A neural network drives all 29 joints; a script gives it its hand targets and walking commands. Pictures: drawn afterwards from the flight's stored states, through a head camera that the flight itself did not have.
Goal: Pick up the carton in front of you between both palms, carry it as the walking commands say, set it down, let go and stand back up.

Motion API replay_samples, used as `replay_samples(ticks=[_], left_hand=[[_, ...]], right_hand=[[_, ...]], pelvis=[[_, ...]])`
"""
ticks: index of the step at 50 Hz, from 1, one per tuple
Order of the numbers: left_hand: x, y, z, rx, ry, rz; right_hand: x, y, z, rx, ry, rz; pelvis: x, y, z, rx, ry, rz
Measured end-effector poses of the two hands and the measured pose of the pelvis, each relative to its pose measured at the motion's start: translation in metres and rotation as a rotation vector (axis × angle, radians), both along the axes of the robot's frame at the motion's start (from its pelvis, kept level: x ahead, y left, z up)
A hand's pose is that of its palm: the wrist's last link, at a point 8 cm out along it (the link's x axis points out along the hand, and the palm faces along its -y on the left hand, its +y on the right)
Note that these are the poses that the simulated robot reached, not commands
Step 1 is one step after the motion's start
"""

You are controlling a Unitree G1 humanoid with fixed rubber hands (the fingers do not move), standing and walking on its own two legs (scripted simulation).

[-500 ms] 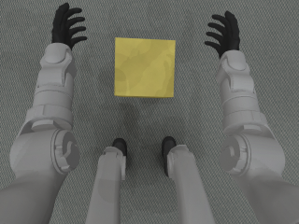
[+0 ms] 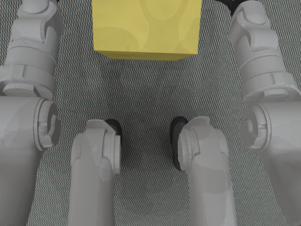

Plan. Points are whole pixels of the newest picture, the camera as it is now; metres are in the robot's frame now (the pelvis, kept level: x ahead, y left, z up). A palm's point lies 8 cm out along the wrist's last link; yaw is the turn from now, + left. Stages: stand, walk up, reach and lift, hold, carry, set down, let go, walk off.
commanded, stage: reach and lift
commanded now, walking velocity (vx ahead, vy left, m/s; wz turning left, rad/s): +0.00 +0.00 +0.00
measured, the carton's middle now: (145, 16) +0.56 +0.00 -0.28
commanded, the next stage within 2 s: none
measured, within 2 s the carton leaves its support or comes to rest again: leaves its support in 1.04 s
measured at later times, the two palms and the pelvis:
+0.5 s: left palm out of the picture +0.57 +0.17 -0.21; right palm (223, 8) +0.55 -0.17 -0.21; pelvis +0.01 +0.00 -0.04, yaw +0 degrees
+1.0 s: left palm (75, 0) +0.57 +0.15 -0.21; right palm (216, 6) +0.56 -0.15 -0.21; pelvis +0.01 +0.00 -0.04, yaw +0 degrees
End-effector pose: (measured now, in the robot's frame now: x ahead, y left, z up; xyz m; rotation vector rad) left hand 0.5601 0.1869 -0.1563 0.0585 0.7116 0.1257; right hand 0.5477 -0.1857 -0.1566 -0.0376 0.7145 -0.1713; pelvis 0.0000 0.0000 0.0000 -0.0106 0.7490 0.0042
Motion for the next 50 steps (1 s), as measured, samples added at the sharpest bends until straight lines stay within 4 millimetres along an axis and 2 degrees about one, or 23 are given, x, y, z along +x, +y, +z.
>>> replay_samples(ticks=[7,12,19,29,35,41,50], left_hand=[[-0.001,-0.003,-0.047,-0.001,0.027,-0.010],[0.001,-0.004,-0.062,-0.001,0.021,-0.016],[0.012,-0.007,-0.057,-0.002,-0.004,-0.026],[0.006,-0.016,-0.054,-0.013,0.006,-0.039],[0.007,-0.034,-0.053,-0.026,0.007,-0.057],[0.009,-0.034,-0.051,-0.014,0.026,-0.057],[0.005,-0.036,-0.053,-0.054,0.029,-0.061]], right_hand=[[-0.001,0.002,-0.046,0.005,0.031,0.003],[0.002,0.003,-0.060,0.003,0.028,0.006],[0.012,0.009,-0.056,0.008,-0.001,0.014],[0.005,0.016,-0.054,0.016,0.009,0.022],[0.006,0.035,-0.053,0.034,0.006,0.041],[0.008,0.035,-0.051,0.033,0.018,0.029],[0.009,0.033,-0.050,0.060,0.025,0.037]], pelvis=[[-0.002,0.000,-0.023,0.000,-0.068,0.001],[0.004,0.000,-0.032,-0.002,-0.100,-0.001],[0.009,0.000,-0.038,-0.003,-0.095,-0.001],[0.005,0.001,-0.035,-0.005,-0.086,0.000],[0.000,0.001,-0.032,-0.006,-0.104,-0.001],[-0.001,0.001,-0.034,-0.005,-0.128,0.000],[0.008,0.001,-0.043,-0.003,-0.121,-0.002]])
